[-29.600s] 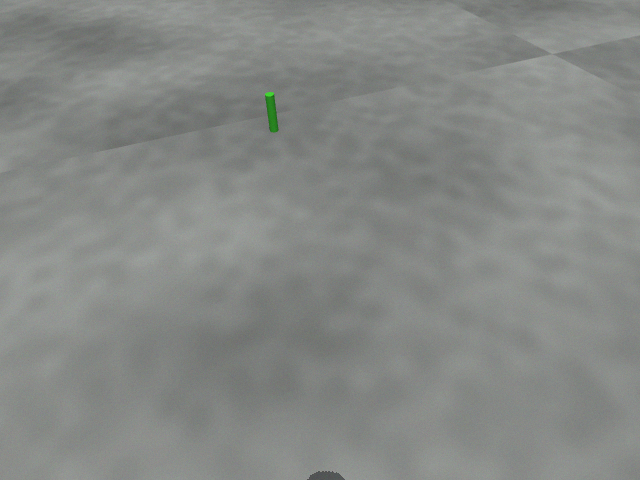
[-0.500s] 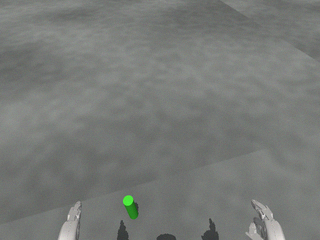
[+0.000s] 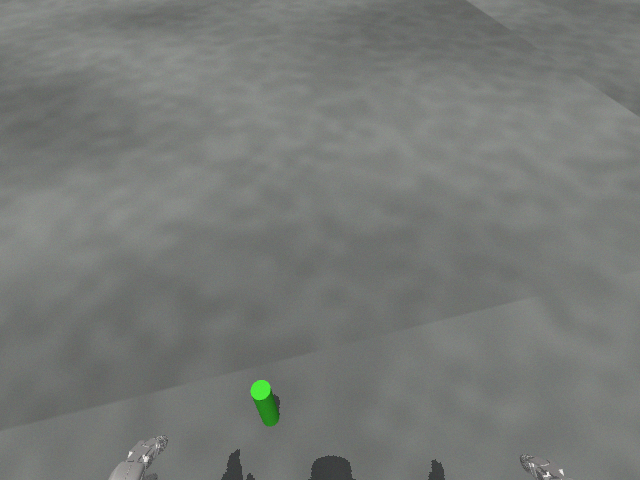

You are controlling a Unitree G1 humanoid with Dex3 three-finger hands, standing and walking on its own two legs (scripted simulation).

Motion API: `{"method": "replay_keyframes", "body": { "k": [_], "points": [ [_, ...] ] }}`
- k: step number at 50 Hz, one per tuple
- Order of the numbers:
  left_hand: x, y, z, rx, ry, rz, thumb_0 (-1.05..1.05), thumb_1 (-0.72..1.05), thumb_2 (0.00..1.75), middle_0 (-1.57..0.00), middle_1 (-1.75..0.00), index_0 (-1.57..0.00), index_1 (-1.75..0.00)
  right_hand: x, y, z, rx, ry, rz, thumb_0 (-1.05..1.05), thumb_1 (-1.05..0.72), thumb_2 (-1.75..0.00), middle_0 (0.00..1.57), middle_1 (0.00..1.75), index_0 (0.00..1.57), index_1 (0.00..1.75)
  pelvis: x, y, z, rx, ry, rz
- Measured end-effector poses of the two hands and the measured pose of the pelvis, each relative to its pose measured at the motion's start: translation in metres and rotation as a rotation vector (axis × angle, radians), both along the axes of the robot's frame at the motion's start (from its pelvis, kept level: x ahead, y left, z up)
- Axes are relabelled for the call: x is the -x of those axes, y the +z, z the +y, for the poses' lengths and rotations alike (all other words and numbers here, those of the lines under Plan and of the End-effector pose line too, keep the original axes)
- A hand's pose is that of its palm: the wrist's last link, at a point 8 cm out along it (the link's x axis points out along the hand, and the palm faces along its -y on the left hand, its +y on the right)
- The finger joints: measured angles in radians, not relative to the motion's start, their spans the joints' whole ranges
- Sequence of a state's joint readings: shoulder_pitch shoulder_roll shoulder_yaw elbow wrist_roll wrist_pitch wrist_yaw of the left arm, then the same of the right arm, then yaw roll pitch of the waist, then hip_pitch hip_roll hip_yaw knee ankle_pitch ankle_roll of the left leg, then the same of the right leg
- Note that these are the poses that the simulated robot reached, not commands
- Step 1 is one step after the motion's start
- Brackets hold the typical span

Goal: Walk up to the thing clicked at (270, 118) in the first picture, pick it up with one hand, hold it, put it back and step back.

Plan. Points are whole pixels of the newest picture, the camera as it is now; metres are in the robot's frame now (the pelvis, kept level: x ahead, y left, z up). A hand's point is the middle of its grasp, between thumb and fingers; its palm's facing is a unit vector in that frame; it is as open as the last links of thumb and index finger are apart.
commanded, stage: stand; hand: left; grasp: from the side
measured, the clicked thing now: (266, 404) +0.42 +0.20 -0.63
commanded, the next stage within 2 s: none
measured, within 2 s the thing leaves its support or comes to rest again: neither
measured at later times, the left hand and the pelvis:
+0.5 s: hand out of the picture +0.05 +0.25 -0.12, palm faces +0.01 -0.94 -0.35, open 7.4 cm; pelvis -0.01 +0.01 +0.03, yaw +1 degrees
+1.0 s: hand out of the picture +0.03 +0.25 -0.12, palm faces +0.00 -0.94 -0.35, open 7.4 cm; pelvis -0.02 +0.00 +0.04, yaw +0 degrees
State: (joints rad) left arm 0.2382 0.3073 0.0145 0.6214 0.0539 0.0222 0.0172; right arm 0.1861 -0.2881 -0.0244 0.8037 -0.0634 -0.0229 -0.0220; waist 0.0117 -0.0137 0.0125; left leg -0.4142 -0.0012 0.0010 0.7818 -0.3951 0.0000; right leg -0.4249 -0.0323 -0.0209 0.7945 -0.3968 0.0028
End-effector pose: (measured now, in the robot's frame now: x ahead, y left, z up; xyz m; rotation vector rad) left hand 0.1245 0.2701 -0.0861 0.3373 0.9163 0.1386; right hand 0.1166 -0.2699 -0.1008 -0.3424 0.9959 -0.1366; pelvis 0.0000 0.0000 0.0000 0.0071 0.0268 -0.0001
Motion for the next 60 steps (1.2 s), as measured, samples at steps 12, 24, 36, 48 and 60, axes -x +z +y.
{"method": "replay_keyframes", "body": {
  "k": [12, 24, 36, 48, 60],
  "points": [
    [0.058, -0.005, 0.023, -0.012, 0.108, 0.217, 0.0, 0.89, 0.9, -0.2, -0.3, -0.2, -0.3, 0.04, 0.004, -0.007, 0.0, -0.07, 0.159, 0.01, -0.91, -0.9, 0.2, 0.3, 0.21, 0.3, -0.004, 0.021, 0.007, 0.005, 0.005, -0.053],
    [0.08, 0.002, 0.026, -0.004, 0.141, 0.275, 0.0, 0.9, 0.9, -0.2, -0.3, -0.21, -0.3, 0.05, 0.007, 0.006, -0.038, -0.071, 0.184, 0.01, -0.91, -0.9, 0.2, 0.3, 0.21, 0.3, 0.007, 0.034, 0.01, 0.003, 0.009, -0.095],
    [0.099, 0.005, 0.031, -0.017, 0.153, 0.316, 0.0, 0.9, 0.9, -0.2, -0.3, -0.2, -0.3, 0.069, 0.009, -0.007, -0.026, -0.094, 0.224, 0.01, -0.91, -0.9, 0.2, 0.3, 0.21, 0.3, 0.018, 0.037, 0.007, 0.004, 0.01, -0.099],
    [0.106, 0.002, 0.028, -0.009, 0.157, 0.361, 0.0, 0.9, 0.9, -0.2, -0.3, -0.2, -0.3, 0.084, 0.008, -0.015, -0.013, -0.11, 0.277, 0.01, -0.91, -0.9, 0.2, 0.3, 0.21, 0.3, 0.016, 0.038, 0.005, 0.006, 0.007, -0.087],
    [0.084, 0.005, 0.024, -0.007, 0.145, 0.345, 0.0, 0.9, 0.9, -0.2, -0.3, -0.21, -0.3, 0.069, 0.008, -0.014, -0.022, -0.101, 0.265, 0.01, -0.91, -0.9, 0.2, 0.3, 0.21, 0.3, 0.006, 0.039, 0.003, 0.004, 0.006, -0.077]
  ]
}}
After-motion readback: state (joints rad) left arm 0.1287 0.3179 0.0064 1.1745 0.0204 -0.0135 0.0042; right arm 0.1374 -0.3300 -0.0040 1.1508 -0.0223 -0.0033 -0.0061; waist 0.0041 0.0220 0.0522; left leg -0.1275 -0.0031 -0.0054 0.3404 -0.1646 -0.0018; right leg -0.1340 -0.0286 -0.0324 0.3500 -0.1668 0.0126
